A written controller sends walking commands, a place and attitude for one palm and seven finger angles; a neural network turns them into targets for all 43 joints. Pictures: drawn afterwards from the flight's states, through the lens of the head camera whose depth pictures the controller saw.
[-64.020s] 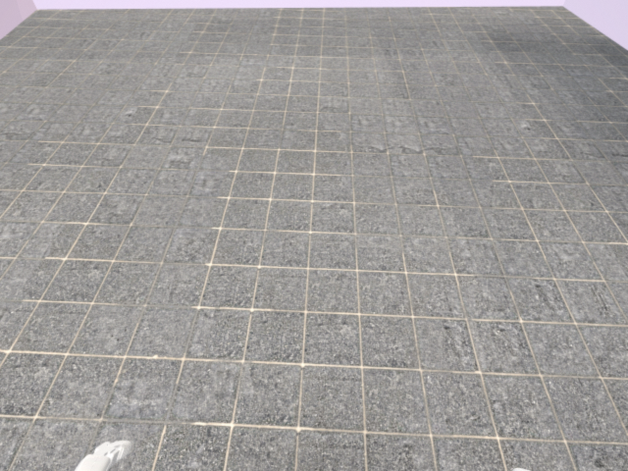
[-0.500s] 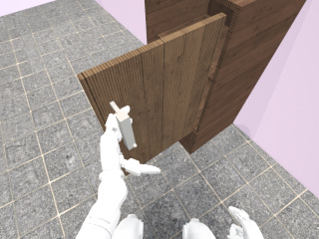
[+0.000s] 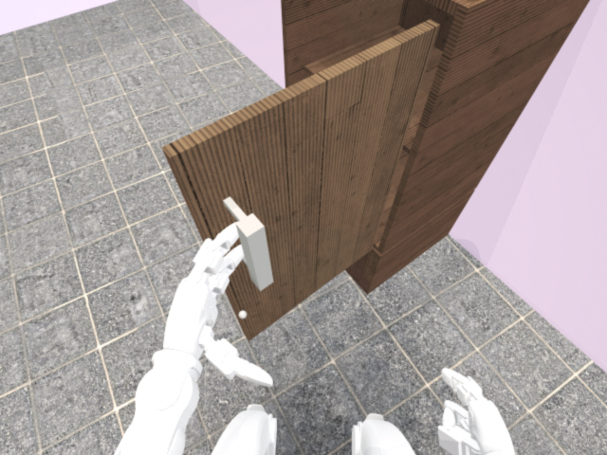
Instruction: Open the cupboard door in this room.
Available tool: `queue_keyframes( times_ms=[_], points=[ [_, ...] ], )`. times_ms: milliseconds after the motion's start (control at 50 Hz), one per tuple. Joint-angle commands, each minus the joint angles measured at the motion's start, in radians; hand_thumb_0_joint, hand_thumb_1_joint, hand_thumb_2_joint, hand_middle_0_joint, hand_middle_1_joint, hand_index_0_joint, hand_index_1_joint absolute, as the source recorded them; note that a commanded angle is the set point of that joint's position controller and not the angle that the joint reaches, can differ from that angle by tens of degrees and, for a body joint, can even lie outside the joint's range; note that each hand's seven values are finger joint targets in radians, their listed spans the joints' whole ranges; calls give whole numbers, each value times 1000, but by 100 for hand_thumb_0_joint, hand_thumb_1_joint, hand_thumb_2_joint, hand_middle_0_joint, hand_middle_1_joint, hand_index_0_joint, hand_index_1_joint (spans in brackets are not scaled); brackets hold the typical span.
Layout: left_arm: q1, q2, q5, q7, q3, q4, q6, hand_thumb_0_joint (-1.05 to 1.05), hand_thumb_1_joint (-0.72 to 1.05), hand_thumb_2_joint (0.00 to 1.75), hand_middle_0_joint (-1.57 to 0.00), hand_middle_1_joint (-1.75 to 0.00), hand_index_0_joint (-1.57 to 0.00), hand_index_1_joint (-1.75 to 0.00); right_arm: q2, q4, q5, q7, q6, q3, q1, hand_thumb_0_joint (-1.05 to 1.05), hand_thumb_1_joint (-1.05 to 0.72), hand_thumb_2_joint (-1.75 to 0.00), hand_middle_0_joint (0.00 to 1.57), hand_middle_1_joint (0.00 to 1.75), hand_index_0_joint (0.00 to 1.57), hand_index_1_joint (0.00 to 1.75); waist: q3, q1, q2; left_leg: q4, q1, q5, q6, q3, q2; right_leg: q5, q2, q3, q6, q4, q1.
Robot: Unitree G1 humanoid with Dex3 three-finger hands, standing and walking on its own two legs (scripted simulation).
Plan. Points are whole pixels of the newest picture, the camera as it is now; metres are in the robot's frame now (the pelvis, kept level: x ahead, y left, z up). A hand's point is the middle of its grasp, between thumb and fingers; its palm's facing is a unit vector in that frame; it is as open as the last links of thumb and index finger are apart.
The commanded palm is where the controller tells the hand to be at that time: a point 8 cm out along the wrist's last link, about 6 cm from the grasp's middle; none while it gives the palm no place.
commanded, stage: slide the hand sideways off the handle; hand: left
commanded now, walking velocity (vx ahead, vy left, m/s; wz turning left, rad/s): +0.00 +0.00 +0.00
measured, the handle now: (247, 245) +0.38 +0.10 +0.04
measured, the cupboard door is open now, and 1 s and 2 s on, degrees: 92 92 92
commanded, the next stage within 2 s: draw the hand back to the body in 0.62 s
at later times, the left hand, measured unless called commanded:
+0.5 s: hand (195, 339) +0.25 +0.14 +0.04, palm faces -0.06 -1.00 -0.05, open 16.2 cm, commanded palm +0.22 +0.21 +0.04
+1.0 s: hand (144, 345) +0.22 +0.17 +0.10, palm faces -0.06 -1.00 -0.08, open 16.3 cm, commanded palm +0.20 +0.24 +0.10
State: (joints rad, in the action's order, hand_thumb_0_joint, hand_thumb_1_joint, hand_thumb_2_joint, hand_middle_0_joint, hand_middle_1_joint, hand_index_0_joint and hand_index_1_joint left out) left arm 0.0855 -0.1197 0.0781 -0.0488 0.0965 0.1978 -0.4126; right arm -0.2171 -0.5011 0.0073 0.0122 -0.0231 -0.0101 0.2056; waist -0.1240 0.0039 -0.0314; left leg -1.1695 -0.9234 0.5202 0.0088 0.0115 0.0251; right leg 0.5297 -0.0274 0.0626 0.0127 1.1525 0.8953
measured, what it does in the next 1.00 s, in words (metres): stands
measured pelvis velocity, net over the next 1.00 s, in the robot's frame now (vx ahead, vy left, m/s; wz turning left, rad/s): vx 0.01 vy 0.00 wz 0.01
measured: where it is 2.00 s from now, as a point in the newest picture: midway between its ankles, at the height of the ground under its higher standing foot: outside the picture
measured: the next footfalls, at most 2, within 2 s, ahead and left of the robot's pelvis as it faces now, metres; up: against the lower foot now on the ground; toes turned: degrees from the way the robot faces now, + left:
none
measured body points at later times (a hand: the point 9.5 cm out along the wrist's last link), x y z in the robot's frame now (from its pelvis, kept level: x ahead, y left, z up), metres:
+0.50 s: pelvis +0.01 -0.02 +0.00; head +0.09 -0.02 +0.44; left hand +0.25 +0.20 +0.04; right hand +0.20 -0.25 -0.09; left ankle +0.03 +0.11 -0.65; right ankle +0.02 -0.12 -0.65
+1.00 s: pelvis +0.01 +0.00 +0.01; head +0.05 -0.01 +0.46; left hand +0.22 +0.23 +0.10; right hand +0.19 -0.23 -0.07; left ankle +0.03 +0.11 -0.65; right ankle +0.02 -0.12 -0.65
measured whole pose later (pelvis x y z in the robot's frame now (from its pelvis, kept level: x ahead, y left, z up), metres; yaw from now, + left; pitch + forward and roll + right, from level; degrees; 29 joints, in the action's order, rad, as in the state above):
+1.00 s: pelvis +0.01 +0.00 +0.01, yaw +1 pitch +13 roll -2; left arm 0.43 -0.26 0.29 -0.27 -0.15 -0.19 -0.27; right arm -0.22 -0.46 -0.04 -0.07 -0.10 -0.03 0.26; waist -0.14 0.00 -0.07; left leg -1.12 -0.83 0.52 0.00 -0.02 0.04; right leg 0.52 -0.01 0.09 0.02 1.07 0.78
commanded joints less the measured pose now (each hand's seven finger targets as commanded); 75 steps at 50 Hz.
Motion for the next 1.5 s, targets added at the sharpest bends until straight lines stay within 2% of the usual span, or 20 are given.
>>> queue_keyframes(
  times_ms=[0, 240, 340, 460, 540, 600, 700, 760, 800, 860, 980, 1100, 1200, 1220, 1240, 1260, 1280, 1320, 1360, 1480],
  points=[
    [-119, -44, 41, -24, -53, -293, -67, 0, -50, 30, -15, -30, -15, -30, -119, 150, -9, -23, -63, 50, -26, 0, -90, -90, 20, 30, 20, 30, -309, 14, 50, 169, 200, -221, 7, -44, -34, -256, 37, -21, 20, -173, -171],
    [59, -133, 89, -107, -162, -329, -42, 0, -50, 30, -15, -30, -15, -30, -124, 162, -13, -40, -86, 49, -26, 0, -90, -90, 20, 30, 20, 30, -300, -6, 23, 136, 151, -242, 5, -30, -43, -297, 35, -37, 18, -156, -189],
    [166, -169, 135, -143, -227, -366, -45, 0, -50, 30, -15, -30, -15, -30, -126, 172, -17, -46, -92, 51, -20, 0, -90, -90, 20, 30, 20, 30, -304, -16, 58, 122, 129, -269, 5, -25, -43, -347, 35, -47, 14, -156, -234],
    [184, -198, 167, -201, -258, -376, -64, 0, -50, 30, -15, -30, -15, -30, -133, 166, -18, -58, -109, 52, -15, 0, -90, -90, 20, 30, 20, 30, -264, 9, 63, 83, 71, -240, 7, -27, -41, -306, 34, -76, 9, -164, -213],
    [221, -220, 200, -262, -282, -402, -76, 0, -50, 30, -15, -30, -15, -30, -138, 164, -20, -67, -127, 56, -16, 0, -90, -90, 20, 30, 20, 30, -292, 4, 14, 68, 83, -254, 6, -28, -41, -320, 32, -78, 8, -148, -200],
    [195, -214, 221, -296, -264, -423, -67, 0, -50, 30, -15, -30, -15, -30, -141, 161, -23, -71, -139, 53, -19, 0, -90, -90, 20, 30, 20, 30, -278, 19, -5, 60, 82, -249, 8, -33, -41, -302, 32, -77, 6, -151, -179],
    [195, -223, 230, -287, -286, -418, -47, 0, -50, 30, -15, -30, -15, -30, -145, 160, -22, -78, -158, 57, -21, 0, -90, -90, 20, 30, 20, 30, -274, 13, 24, 51, 68, -214, 8, -39, -37, -215, 36, -71, 8, -150, -141],
    [216, -297, 227, -257, -346, -527, -20, 0, -50, 30, -15, -30, -15, -30, -144, 183, -27, -81, -154, 56, -19, 0, -90, -90, 20, 30, 20, 30, -324, -18, -19, 100, 127, -241, 8, -40, -39, -226, 42, -64, 17, -166, -209],
    [267, -292, 224, -239, -349, -586, 11, 0, -50, 30, -15, -30, -15, -30, -133, 201, -36, -82, -149, 53, -20, 0, -90, -90, 20, 30, 20, 30, -333, -29, -43, 148, 189, -258, 7, -39, -40, -250, 45, -45, 16, -185, -239],
    [309, -274, 220, -215, -336, -614, 60, 0, -50, 30, -15, -30, -15, -30, -128, 209, -43, -86, -140, 48, -18, 0, -90, -90, 20, 30, 20, 30, -295, -18, -39, 197, 230, -259, 8, -46, -39, -250, 53, -19, 14, -218, -259],
    [309, -241, 229, -227, -304, -535, 119, 0, -50, 30, -15, -30, -15, -30, -140, 210, -49, -95, -138, 29, -22, 0, -90, -90, 20, 30, 20, 30, -111, 20, 22, 258, 218, -136, 5, -54, -35, -107, 52, -15, 2, -318, -237],
    [303, -298, 243, -245, -345, -663, 112, 0, -50, 30, -15, -30, -15, -30, -138, 221, -50, -101, -175, 16, -9, 0, -90, -90, 20, 30, 20, 30, -157, -7, -66, 329, 350, -216, 1, -64, -30, -206, 58, 8, 13, -329, -314],
    [340, -320, 257, -235, -409, -660, 139, 0, -32, 37, -16, -30, -16, -30, -131, 198, -54, -99, -192, 14, -15, 0, -90, -90, 20, 30, 20, 30, -114, -19, -44, 368, 377, -248, -2, -65, -26, -249, 61, 16, 11, -368, -371],
    [348, -448, 89, -68, -432, -698, 196, 0, -29, 39, -16, -30, -16, -30, -127, 187, -38, -125, -168, 11, -29, 0, -90, -90, 20, 30, 20, 30, -111, -74, -41, 424, 393, -228, 8, -40, -17, -223, 30, -46, 20, -440, -396],
    [390, -337, 72, 6, -372, -700, 239, 0, -26, 40, -16, -30, -16, -30, -106, 191, -35, -133, -158, 3, -29, 0, -90, -90, 20, 30, 20, 30, -50, -40, -47, 451, 411, -190, 5, -38, -17, -183, 24, -39, 14, -475, -377],
    [396, -324, 60, 45, -365, -710, 263, 0, -22, 42, -16, -30, -16, -30, -111, 188, -35, -135, -158, 4, -30, 0, -90, -90, 20, 30, 20, 30, -36, -40, -13, 467, 411, -174, 4, -50, -14, -166, 23, -34, 14, -492, -392],
    [429, -275, 33, 75, -318, -713, 283, 0, -18, 43, -16, -30, -16, -30, -102, 177, -36, -135, -149, -1, -30, 0, -90, -90, 20, 30, 20, 30, -2, -33, -64, 474, 436, -185, 7, -36, -12, -177, 19, -29, 12, -497, -397],
    [424, -311, -1, 127, -334, -755, 306, 0, -12, 47, -16, -30, -16, -30, -110, 164, -32, -135, -136, -2, -30, 0, -90, -90, 20, 30, 20, 30, -22, -35, -80, 496, 486, -229, 10, -35, -10, -225, 17, -20, 12, -515, -443],
    [421, -327, -22, 160, -339, -770, 317, 0, -5, 50, -17, -30, -17, -30, -116, 152, -25, -138, -137, -3, -38, 0, -90, -90, 20, 30, 20, 30, -35, -36, -32, 521, 527, -286, 13, -36, -8, -277, 18, -15, 12, -539, -497],
    [374, -368, -50, 208, -390, -796, 328, 0, 17, 58, -17, -30, -17, -30, -115, 112, -17, -150, -154, -7, -64, 0, -90, -90, 20, 30, 20, 30, -26, -42, -6, 606, 650, -383, 17, -22, -8, -372, 12, -12, 4, -613, -602]
  ],
)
